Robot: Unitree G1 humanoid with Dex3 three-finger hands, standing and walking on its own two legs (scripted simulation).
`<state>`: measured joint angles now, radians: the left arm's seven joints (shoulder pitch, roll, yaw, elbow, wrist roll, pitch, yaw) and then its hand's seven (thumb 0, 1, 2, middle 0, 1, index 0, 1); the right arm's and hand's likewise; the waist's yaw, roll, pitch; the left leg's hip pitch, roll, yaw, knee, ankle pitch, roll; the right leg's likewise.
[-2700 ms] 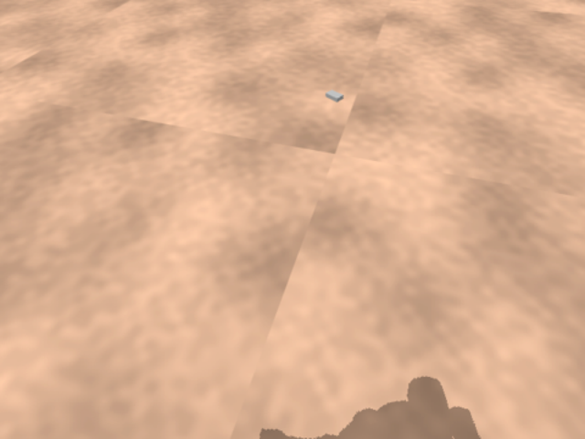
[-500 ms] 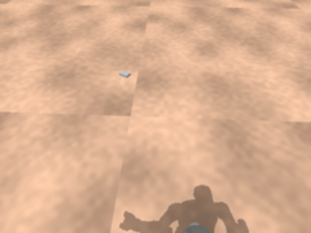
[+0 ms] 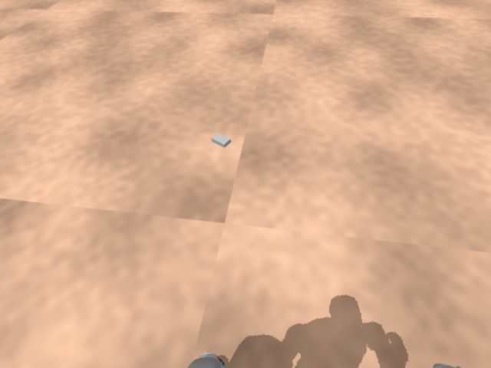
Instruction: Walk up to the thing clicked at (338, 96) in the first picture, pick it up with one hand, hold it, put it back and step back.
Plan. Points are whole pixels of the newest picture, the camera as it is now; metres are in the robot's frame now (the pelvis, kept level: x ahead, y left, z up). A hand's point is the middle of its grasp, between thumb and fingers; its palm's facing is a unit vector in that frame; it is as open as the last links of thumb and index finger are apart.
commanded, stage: walk up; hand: left
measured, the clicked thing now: (221, 140) +1.49 +0.25 -0.76
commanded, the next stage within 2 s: none
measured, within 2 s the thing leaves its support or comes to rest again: neither
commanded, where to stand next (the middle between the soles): +1.10 +0.03 m, yaw -2 degrees
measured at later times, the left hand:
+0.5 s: hand (142, 251) +0.39 +0.28 -0.13, palm faces -0.09 -0.92 -0.37, open 7.4 cm
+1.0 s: hand (145, 213) +0.51 +0.31 -0.16, palm faces +0.01 -0.93 -0.37, open 7.4 cm
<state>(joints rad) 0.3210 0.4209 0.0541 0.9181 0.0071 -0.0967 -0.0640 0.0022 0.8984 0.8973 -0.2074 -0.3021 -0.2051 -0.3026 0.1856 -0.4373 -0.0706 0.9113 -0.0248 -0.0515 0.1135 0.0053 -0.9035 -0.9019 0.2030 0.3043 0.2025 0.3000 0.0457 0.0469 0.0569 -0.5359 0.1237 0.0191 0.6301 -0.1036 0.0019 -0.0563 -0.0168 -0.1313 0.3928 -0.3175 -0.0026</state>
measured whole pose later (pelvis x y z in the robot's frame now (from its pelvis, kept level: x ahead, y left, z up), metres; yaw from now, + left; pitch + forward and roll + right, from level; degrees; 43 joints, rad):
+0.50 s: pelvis +0.28 +0.01 -0.01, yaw -1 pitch -2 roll +2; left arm 0.19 0.43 0.05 0.92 0.00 -0.06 -0.09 0.00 0.90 0.90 -0.20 -0.30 -0.20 -0.30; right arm 0.35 -0.41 -0.06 0.89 -0.01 -0.08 0.07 0.01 -0.90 -0.90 0.21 0.31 0.21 0.30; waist -0.04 -0.02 0.06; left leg -0.02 0.04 0.12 0.47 -0.41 -0.02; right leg -0.47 -0.10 -0.06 0.57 -0.11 -0.02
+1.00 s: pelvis +0.51 +0.02 -0.01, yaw +1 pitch -1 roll -1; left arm 0.35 0.45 0.05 0.92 0.01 -0.07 -0.05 0.00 0.90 0.90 -0.21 -0.30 -0.20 -0.30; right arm 0.21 -0.42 -0.08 0.92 -0.03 -0.06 0.09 0.01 -0.90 -0.90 0.20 0.30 0.20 0.30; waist 0.04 -0.02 0.06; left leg -0.40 0.07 0.07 0.58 -0.15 0.02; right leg -0.12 -0.09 -0.12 0.62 -0.44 0.01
